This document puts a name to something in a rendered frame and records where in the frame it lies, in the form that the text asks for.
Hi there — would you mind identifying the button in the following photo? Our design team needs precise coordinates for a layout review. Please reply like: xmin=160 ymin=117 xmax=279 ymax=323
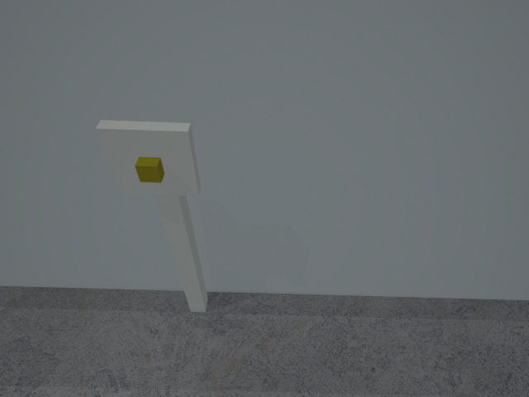
xmin=135 ymin=157 xmax=164 ymax=183

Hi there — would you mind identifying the panel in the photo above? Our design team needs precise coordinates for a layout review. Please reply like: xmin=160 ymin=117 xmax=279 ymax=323
xmin=95 ymin=120 xmax=207 ymax=313

